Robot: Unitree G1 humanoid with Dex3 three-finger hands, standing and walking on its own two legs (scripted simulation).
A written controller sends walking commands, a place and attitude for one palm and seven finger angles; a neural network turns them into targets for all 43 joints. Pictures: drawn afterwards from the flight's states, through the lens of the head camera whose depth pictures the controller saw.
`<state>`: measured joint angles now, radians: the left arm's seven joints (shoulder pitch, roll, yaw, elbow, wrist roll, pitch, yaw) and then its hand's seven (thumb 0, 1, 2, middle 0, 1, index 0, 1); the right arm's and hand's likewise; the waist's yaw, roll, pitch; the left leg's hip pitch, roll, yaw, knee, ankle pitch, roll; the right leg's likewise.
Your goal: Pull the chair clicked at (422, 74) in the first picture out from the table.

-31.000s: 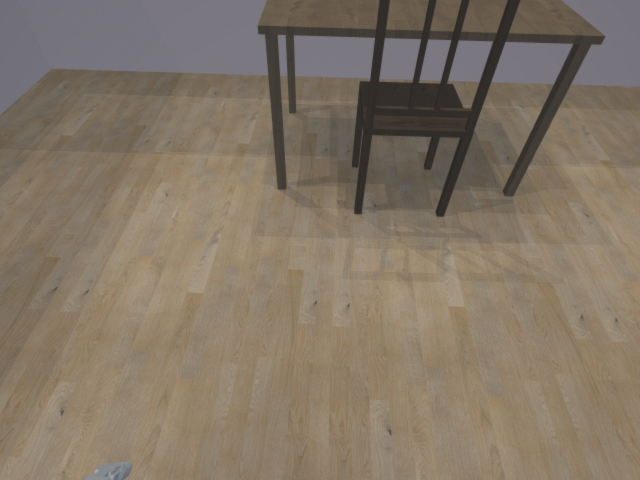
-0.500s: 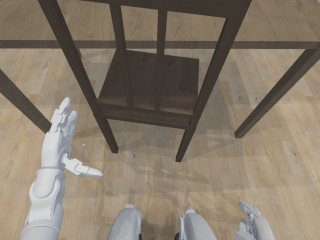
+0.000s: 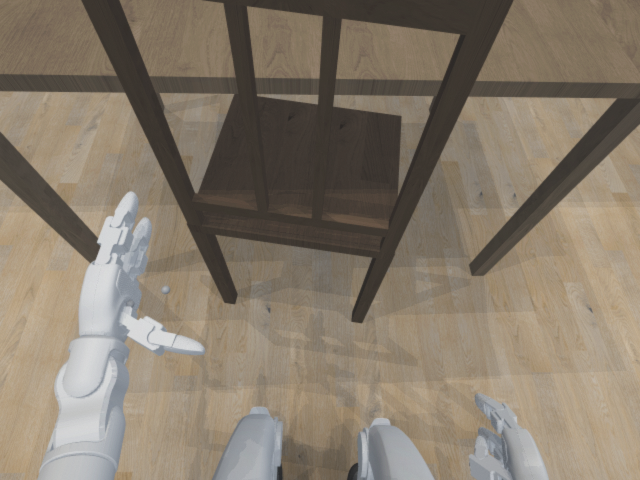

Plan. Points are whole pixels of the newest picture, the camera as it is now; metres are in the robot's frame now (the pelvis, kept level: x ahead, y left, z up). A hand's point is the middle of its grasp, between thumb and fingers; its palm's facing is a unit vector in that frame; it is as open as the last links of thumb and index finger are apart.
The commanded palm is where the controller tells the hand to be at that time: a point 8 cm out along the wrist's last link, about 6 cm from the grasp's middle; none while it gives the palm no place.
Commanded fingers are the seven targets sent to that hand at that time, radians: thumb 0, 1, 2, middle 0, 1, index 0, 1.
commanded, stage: push the fingers through the gap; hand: left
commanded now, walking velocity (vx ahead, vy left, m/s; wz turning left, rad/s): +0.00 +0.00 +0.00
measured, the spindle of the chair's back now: (253, 133) +0.55 +0.11 +0.05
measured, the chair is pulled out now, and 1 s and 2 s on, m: -0.05 -0.05 -0.05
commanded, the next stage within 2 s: hook a spindle and tug to test in 1.70 s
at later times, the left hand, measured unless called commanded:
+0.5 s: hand (174, 263) +0.37 +0.19 +0.02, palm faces +0.04 -1.00 -0.03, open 16.9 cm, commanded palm +0.34 +0.25 +0.02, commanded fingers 0.00 -0.50 0.30 -0.06 -0.08 -0.06 -0.08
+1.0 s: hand (178, 225) +0.41 +0.20 +0.03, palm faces +0.07 -1.00 -0.05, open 16.9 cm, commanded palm +0.39 +0.24 +0.02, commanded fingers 0.00 -0.50 0.30 -0.06 -0.08 -0.06 -0.08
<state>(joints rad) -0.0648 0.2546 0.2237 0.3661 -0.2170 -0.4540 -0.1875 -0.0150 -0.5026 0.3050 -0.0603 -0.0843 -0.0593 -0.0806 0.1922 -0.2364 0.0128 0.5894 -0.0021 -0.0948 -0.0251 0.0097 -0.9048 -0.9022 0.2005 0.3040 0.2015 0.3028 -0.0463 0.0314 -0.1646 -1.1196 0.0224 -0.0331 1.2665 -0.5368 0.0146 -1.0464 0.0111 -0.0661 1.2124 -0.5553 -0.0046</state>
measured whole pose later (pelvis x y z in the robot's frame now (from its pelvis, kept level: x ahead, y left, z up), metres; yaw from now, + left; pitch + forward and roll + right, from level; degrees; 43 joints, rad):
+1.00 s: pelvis +0.00 +0.00 +0.00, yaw -1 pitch +24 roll -3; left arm -0.43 0.33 0.32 0.72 -0.16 -0.48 -0.17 -0.01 -0.50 0.30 -0.06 -0.08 -0.06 -0.08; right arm 0.25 -0.24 0.01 0.64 -0.01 -0.05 -0.02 0.01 -0.91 -0.90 0.20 0.30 0.20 0.30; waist -0.09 0.03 -0.16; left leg -1.16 0.03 -0.02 1.27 -0.53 0.01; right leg -1.09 0.02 -0.05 1.22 -0.54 0.00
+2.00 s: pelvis +0.00 +0.00 +0.00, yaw -1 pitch +25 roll -4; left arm -0.58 0.39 0.38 0.92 -0.14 -0.51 -0.21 -0.01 -0.50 0.30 -0.11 -0.25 -0.12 -0.25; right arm 0.26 -0.24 0.02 0.65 -0.02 0.01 0.00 0.01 -0.91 -0.90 0.20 0.30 0.20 0.30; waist -0.11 0.03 -0.15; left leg -1.19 0.04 -0.02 1.27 -0.53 0.02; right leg -1.12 0.03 -0.05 1.21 -0.54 0.00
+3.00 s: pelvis +0.00 +0.00 +0.00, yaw -1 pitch +25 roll -3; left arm -0.51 0.36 0.36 0.85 -0.14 -0.52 -0.18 0.01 0.89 0.90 -0.50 -1.45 -0.50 -1.45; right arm 0.26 -0.24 0.01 0.64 -0.02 0.02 0.00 0.01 -0.91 -0.90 0.20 0.30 0.20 0.30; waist -0.11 0.03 -0.15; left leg -1.17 0.04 -0.02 1.26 -0.53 0.01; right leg -1.10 0.03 -0.05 1.20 -0.54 0.00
